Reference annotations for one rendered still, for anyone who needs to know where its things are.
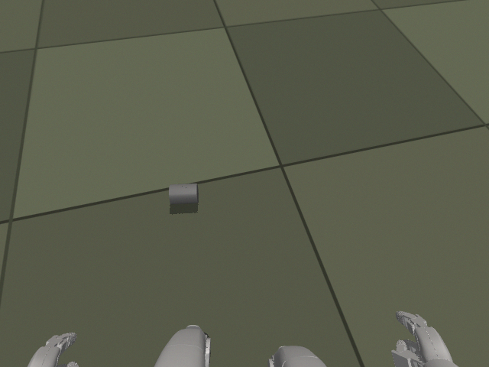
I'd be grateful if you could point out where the can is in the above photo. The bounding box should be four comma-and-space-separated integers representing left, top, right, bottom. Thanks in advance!
169, 183, 199, 204

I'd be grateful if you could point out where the left robot hand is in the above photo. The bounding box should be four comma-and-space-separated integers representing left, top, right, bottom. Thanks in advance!
28, 333, 79, 367

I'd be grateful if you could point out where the right robot hand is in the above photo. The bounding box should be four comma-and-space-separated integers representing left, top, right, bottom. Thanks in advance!
391, 311, 453, 367

